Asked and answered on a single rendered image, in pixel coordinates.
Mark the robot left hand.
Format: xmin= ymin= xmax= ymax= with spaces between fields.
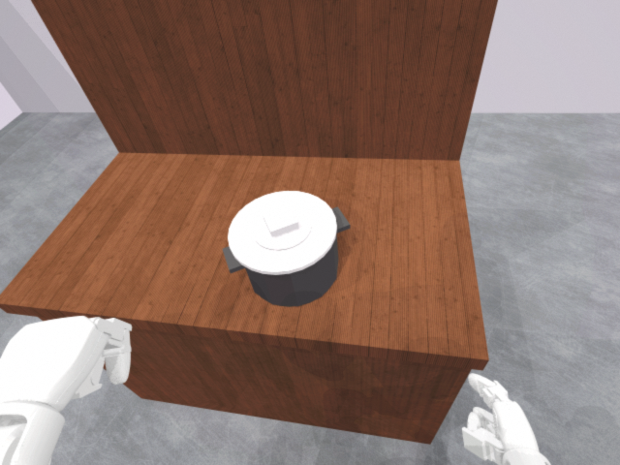
xmin=0 ymin=316 xmax=132 ymax=412

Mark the left robot forearm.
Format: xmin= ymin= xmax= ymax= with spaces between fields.
xmin=0 ymin=400 xmax=65 ymax=465

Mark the robot right hand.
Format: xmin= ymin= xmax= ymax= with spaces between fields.
xmin=462 ymin=373 xmax=539 ymax=465

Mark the lid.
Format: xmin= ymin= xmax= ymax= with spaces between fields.
xmin=228 ymin=191 xmax=337 ymax=275

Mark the table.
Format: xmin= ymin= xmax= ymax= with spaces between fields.
xmin=0 ymin=0 xmax=498 ymax=445

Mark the pot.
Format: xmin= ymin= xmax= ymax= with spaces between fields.
xmin=223 ymin=206 xmax=351 ymax=307

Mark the knob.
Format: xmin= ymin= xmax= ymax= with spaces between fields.
xmin=262 ymin=204 xmax=299 ymax=237

